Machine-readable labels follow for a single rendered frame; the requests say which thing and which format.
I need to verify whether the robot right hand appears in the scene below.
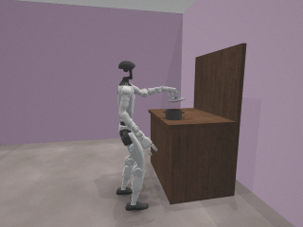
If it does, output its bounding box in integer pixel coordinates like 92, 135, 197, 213
140, 136, 158, 156

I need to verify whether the robot left hand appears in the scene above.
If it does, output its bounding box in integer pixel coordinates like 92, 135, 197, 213
167, 87, 180, 98

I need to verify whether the robot right upper arm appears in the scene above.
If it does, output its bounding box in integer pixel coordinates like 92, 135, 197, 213
118, 86, 132, 119

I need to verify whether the lid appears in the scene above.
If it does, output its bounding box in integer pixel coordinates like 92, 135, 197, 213
168, 97, 185, 102

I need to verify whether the humanoid robot head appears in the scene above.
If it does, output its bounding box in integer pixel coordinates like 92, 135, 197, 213
118, 61, 135, 86

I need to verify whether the robot left upper arm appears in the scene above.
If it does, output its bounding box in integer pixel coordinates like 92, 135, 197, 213
131, 84, 148, 97

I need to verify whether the right robot forearm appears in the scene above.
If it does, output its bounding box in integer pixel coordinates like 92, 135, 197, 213
121, 112, 145, 140

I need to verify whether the left robot shin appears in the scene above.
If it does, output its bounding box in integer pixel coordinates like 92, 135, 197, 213
121, 161, 135, 190

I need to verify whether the left robot forearm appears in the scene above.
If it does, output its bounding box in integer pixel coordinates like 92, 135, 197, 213
146, 86, 168, 96

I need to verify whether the table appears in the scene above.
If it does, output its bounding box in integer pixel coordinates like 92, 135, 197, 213
148, 43, 247, 204

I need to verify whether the pot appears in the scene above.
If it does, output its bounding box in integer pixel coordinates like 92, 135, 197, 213
163, 109, 185, 120

